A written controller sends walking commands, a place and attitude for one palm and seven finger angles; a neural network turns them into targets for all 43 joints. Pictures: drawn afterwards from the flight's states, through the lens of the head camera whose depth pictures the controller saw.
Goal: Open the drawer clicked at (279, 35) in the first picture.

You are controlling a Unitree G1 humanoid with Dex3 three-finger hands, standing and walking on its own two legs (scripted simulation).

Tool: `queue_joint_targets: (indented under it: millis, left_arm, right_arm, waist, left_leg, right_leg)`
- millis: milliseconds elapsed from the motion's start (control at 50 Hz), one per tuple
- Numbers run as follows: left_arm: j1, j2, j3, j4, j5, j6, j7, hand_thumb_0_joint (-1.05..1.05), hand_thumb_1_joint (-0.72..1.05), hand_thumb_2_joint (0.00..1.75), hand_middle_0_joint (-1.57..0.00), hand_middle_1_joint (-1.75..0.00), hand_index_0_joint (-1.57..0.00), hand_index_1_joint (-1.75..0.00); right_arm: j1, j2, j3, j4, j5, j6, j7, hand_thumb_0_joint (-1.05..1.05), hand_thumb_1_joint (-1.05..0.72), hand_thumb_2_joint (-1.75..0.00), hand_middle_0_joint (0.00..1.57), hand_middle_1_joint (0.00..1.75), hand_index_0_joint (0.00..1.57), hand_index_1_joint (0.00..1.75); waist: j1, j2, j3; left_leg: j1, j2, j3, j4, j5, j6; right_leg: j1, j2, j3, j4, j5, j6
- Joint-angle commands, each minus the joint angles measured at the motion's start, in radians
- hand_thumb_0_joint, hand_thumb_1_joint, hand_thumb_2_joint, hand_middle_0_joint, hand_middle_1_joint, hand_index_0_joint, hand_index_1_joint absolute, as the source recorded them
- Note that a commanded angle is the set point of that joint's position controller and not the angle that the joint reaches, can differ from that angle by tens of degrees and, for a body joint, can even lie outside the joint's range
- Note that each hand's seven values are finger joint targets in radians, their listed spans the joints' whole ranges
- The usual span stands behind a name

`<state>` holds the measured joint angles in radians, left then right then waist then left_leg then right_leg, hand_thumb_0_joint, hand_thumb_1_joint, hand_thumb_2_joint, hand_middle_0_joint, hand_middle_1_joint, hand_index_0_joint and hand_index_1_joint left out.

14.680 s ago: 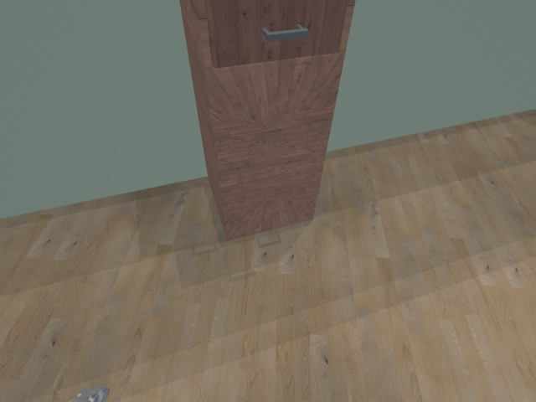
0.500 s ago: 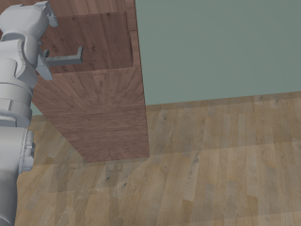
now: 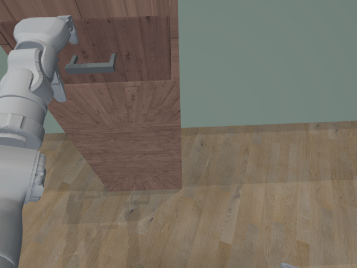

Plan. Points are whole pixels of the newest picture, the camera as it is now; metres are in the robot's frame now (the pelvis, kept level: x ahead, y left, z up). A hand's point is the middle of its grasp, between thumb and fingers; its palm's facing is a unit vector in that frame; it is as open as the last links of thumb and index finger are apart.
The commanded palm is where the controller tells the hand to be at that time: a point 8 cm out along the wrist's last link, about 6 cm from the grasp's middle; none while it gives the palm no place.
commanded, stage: move the hooked fingers above the handle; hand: left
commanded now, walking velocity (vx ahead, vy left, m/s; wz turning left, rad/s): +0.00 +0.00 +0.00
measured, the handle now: (92, 63) +0.57 +0.23 +0.14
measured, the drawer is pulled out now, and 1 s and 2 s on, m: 0.00 0.00 0.00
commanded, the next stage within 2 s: none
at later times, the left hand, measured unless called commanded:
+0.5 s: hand (67, 58) +0.51 +0.25 +0.20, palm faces -0.04 +0.01 -1.00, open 13.6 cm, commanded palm +0.49 +0.25 +0.25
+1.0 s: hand (70, 53) +0.52 +0.24 +0.20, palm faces +0.00 +0.02 -1.00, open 13.6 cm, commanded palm +0.50 +0.24 +0.25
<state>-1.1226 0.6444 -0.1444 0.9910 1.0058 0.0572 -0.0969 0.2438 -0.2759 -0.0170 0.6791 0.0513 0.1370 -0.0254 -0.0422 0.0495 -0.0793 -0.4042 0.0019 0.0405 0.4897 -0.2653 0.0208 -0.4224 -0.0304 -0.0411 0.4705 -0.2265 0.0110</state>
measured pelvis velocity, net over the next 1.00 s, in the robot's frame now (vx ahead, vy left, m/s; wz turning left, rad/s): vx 0.01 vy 0.00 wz -0.02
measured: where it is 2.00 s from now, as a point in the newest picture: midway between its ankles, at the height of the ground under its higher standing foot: outside the picture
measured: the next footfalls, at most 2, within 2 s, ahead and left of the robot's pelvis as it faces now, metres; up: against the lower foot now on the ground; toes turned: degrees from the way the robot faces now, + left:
none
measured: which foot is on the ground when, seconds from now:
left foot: down 0.00-1.00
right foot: down 0.00-1.00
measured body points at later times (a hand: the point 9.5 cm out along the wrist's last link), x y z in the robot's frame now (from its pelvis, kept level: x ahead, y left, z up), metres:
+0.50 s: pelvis +0.01 -0.01 +0.00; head +0.06 -0.04 +0.45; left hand +0.51 +0.24 +0.25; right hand +0.04 -0.27 -0.14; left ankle -0.02 +0.10 -0.74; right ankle -0.01 -0.13 -0.74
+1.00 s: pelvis +0.01 +0.00 +0.00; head +0.08 -0.01 +0.44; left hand +0.52 +0.24 +0.25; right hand +0.07 -0.26 -0.14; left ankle -0.02 +0.10 -0.74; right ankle -0.01 -0.13 -0.74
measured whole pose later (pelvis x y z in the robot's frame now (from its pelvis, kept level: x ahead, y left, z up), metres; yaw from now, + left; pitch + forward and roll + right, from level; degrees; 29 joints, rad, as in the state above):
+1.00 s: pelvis +0.01 +0.00 +0.00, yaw -1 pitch +13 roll -1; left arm -1.12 0.66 -0.08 0.98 1.02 -0.01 -0.11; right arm 0.29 -0.26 -0.01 0.67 0.05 0.15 -0.03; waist -0.07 0.05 -0.10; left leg -0.44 0.01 0.06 0.51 -0.29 0.03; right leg -0.46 -0.02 -0.02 0.48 -0.24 0.02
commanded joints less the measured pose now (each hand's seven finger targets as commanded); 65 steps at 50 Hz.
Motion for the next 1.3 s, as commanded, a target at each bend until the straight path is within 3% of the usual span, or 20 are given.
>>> queue_joint_targets:
  millis: [0,40,100,200,280,320,400,440,500,600,640,680,780,860,920,980,1040,1120,1220,1280]
  left_arm:
    - [-0.478,-0.001,-0.070,-0.299,-0.035,-0.064,-0.076,0.00,-0.50,0.30,-0.30,-1.20,-0.30,-1.20]
    - [-0.512,0.047,-0.022,-0.328,-0.072,-0.123,-0.096,0.00,-0.50,0.30,-0.30,-1.20,-0.30,-1.20]
    - [-0.565,0.253,0.157,-0.396,-0.093,-0.210,-0.055,0.00,-0.50,0.30,-0.30,-1.20,-0.30,-1.20]
    - [-0.518,0.471,0.352,-0.290,-0.021,-0.186,0.134,0.00,-0.50,0.30,-0.30,-1.20,-0.30,-1.20]
    - [-0.433,0.422,0.268,-0.119,0.037,-0.024,0.190,0.00,-0.50,0.30,-0.30,-1.20,-0.30,-1.20]
    - [-0.382,0.448,0.278,-0.044,0.046,0.033,0.145,0.00,-0.50,0.30,-0.30,-1.20,-0.30,-1.20]
    - [-0.286,0.418,0.239,-0.020,0.037,0.049,0.037,0.00,-0.50,0.30,-0.30,-1.20,-0.30,-1.20]
    - [-0.281,0.366,0.180,-0.033,0.030,0.028,-0.011,0.00,-0.50,0.30,-0.30,-1.20,-0.30,-1.20]
    - [-0.364,0.308,0.125,-0.185,0.006,-0.081,-0.080,0.00,-0.50,0.30,-0.30,-1.20,-0.30,-1.20]
    - [-0.550,0.206,0.068,-0.497,-0.077,-0.268,-0.094,0.00,-0.50,0.30,-0.30,-1.20,-0.30,-1.20]
    - [-0.560,0.207,0.091,-0.520,-0.104,-0.288,-0.059,0.00,-0.50,0.30,-0.30,-1.20,-0.30,-1.20]
    - [-0.532,0.219,0.120,-0.433,-0.109,-0.265,-0.027,0.00,-0.50,0.30,-0.30,-1.20,-0.30,-1.20]
    - [-0.457,0.285,0.167,-0.129,-0.064,-0.111,0.062,0.00,-0.50,0.30,-0.30,-1.20,-0.30,-1.20]
    - [-0.488,0.309,0.154,-0.100,0.036,-0.035,0.064,0.00,-0.50,0.30,-0.30,-1.20,-0.30,-1.20]
    - [-0.467,0.250,0.117,-0.205,0.028,-0.063,0.006,0.00,-0.50,0.30,-0.30,-1.20,-0.30,-1.20]
    - [-0.390,0.179,0.072,-0.158,0.002,-0.057,-0.039,0.00,-0.50,0.30,-0.30,-1.20,-0.30,-1.20]
    - [-0.406,0.226,0.122,-0.205,-0.030,-0.102,-0.058,0.00,-0.50,0.30,-0.30,-1.20,-0.30,-1.20]
    - [-0.500,0.283,0.175,-0.333,-0.030,-0.185,-0.017,0.00,-0.50,0.30,-0.30,-1.20,-0.30,-1.20]
    - [-0.503,0.465,0.342,-0.335,-0.012,-0.189,0.086,0.00,-0.50,0.30,-0.30,-1.20,-0.30,-1.20]
    - [-0.449,0.399,0.288,-0.239,0.002,-0.119,0.108,0.00,-0.50,0.30,-0.30,-1.20,-0.30,-1.20]
  right_arm:
    - [0.054,-0.149,-0.058,-0.101,0.000,-0.016,-0.020,0.00,-0.90,-0.90,0.20,0.30,0.20,0.30]
    - [0.066,-0.146,-0.058,-0.091,-0.001,-0.026,-0.032,0.00,-0.90,-0.90,0.20,0.30,0.20,0.30]
    - [0.088,-0.144,-0.053,-0.085,-0.009,-0.036,-0.049,0.00,-0.90,-0.90,0.20,0.30,0.20,0.30]
    - [0.094,-0.122,-0.029,-0.083,-0.022,-0.044,-0.035,0.00,-0.90,-0.90,0.20,0.30,0.20,0.30]
    - [0.073,-0.134,-0.021,-0.074,-0.011,-0.038,-0.018,0.00,-0.90,-0.90,0.20,0.30,0.20,0.30]
    - [0.072,-0.152,-0.028,-0.078,-0.007,-0.024,-0.019,0.00,-0.90,-0.90,0.20,0.30,0.20,0.30]
    - [0.058,-0.169,-0.026,-0.099,0.007,0.007,-0.042,0.00,-0.90,-0.90,0.20,0.30,0.20,0.30]
    - [0.053,-0.176,-0.026,-0.110,0.016,0.004,-0.056,0.00,-0.90,-0.90,0.20,0.30,0.20,0.30]
    - [0.062,-0.171,-0.041,-0.124,0.019,-0.011,-0.075,0.00,-0.90,-0.90,0.20,0.30,0.20,0.30]
    - [0.118,-0.141,-0.069,-0.093,-0.001,-0.044,-0.078,0.00,-0.90,-0.90,0.20,0.30,0.20,0.30]
    - [0.137,-0.139,-0.076,-0.074,-0.008,-0.054,-0.065,0.00,-0.90,-0.90,0.20,0.30,0.20,0.30]
    - [0.149,-0.141,-0.075,-0.047,-0.012,-0.053,-0.053,0.00,-0.90,-0.90,0.20,0.30,0.20,0.30]
    - [0.119,-0.164,-0.037,-0.036,-0.004,-0.039,-0.024,0.00,-0.90,-0.90,0.20,0.30,0.20,0.30]
    - [0.113,-0.162,-0.040,-0.062,-0.011,-0.027,-0.015,0.00,-0.90,-0.90,0.20,0.30,0.20,0.30]
    - [0.122,-0.156,-0.054,-0.090,-0.012,-0.016,-0.015,0.00,-0.90,-0.90,0.20,0.30,0.20,0.30]
    - [0.110,-0.155,-0.048,-0.094,-0.003,0.002,-0.019,0.00,-0.90,-0.90,0.20,0.30,0.20,0.30]
    - [0.110,-0.156,-0.050,-0.097,0.001,0.005,-0.033,0.00,-0.90,-0.90,0.20,0.30,0.20,0.30]
    - [0.123,-0.138,-0.053,-0.097,-0.008,-0.010,-0.036,0.00,-0.90,-0.90,0.20,0.30,0.20,0.30]
    - [0.136,-0.134,-0.056,-0.084,-0.025,-0.022,-0.026,0.00,-0.90,-0.90,0.20,0.30,0.20,0.30]
    - [0.125,-0.137,-0.054,-0.074,-0.021,-0.021,-0.012,0.00,-0.90,-0.90,0.20,0.30,0.20,0.30]
  waist:
    - [-0.080,-0.058,-0.394]
    - [-0.077,-0.035,-0.366]
    - [-0.041,0.001,-0.384]
    - [0.043,0.029,-0.426]
    - [0.048,0.006,-0.425]
    - [0.047,-0.053,-0.470]
    - [0.026,-0.188,-0.388]
    - [-0.004,-0.190,-0.302]
    - [-0.045,-0.153,-0.312]
    - [-0.071,0.103,-0.425]
    - [-0.064,0.172,-0.446]
    - [-0.060,0.154,-0.408]
    - [-0.034,0.017,-0.256]
    - [-0.021,0.021,-0.433]
    - [-0.026,-0.007,-0.541]
    - [-0.040,-0.059,-0.388]
    - [-0.041,-0.077,-0.347]
    - [-0.025,0.018,-0.384]
    - [0.016,0.063,-0.501]
    - [0.014,0.051,-0.464]
  left_leg:
    - [0.289,-0.011,-0.039,0.000,0.413,0.026]
    - [0.300,-0.015,-0.048,0.000,0.373,0.030]
    - [0.258,-0.026,-0.045,-0.004,0.363,0.024]
    - [0.111,-0.025,-0.025,-0.017,0.427,0.001]
    - [0.073,-0.010,0.014,-0.035,0.423,-0.010]
    - [0.062,-0.008,0.029,-0.036,0.419,0.000]
    - [0.032,-0.012,0.039,-0.057,0.328,0.022]
    - [0.038,-0.009,0.037,-0.064,0.262,0.032]
    - [0.102,-0.010,0.024,-0.048,0.254,0.044]
    - [0.328,-0.019,-0.013,0.014,0.407,0.041]
    - [0.392,-0.017,-0.033,0.036,0.496,0.023]
    - [0.358,-0.016,-0.036,0.038,0.517,0.007]
    - [0.108,-0.017,-0.024,-0.012,0.364,-0.005]
    - [0.149,-0.006,-0.011,0.018,0.475,0.001]
    - [0.248,0.010,-0.027,0.047,0.617,0.016]
    - [0.208,0.008,-0.023,0.027,0.510,0.020]
    - [0.195,0.000,-0.021,0.013,0.434,0.027]
    - [0.221,-0.001,-0.037,0.017,0.458,0.021]
    - [0.207,-0.003,-0.027,0.033,0.566,0.010]
    - [0.176,0.002,-0.015,0.028,0.576,0.004]
  right_leg:
    - [0.119,0.047,0.020,-0.027,0.267,-0.040]
    - [0.089,0.048,0.024,-0.029,0.232,-0.039]
    - [0.146,0.050,0.029,-0.022,0.240,-0.048]
    - [0.272,0.052,0.024,0.014,0.299,-0.055]
    - [0.311,0.046,0.022,0.014,0.351,-0.048]
    - [0.377,0.034,0.038,0.013,0.409,-0.036]
    - [0.380,0.026,0.040,-0.020,0.381,-0.020]
    - [0.315,0.025,0.043,-0.041,0.327,-0.016]
    - [0.277,0.025,0.058,-0.053,0.315,-0.015]
    - [0.138,0.044,0.057,-0.041,0.300,-0.038]
    - [0.082,0.057,0.040,-0.027,0.288,-0.046]
    - [0.067,0.062,0.024,-0.022,0.285,-0.049]
    - [0.103,0.054,0.004,-0.009,0.239,-0.050]
    - [0.183,0.048,0.018,0.028,0.343,-0.048]
    - [0.201,0.048,0.026,0.034,0.403,-0.036]
    - [0.134,0.053,0.013,0.012,0.327,-0.032]
    - [0.137,0.052,0.020,0.000,0.307,-0.035]
    - [0.124,0.058,0.023,0.008,0.272,-0.043]
    - [0.225,0.057,0.028,0.035,0.371,-0.045]
    - [0.223,0.055,0.018,0.037,0.385,-0.044]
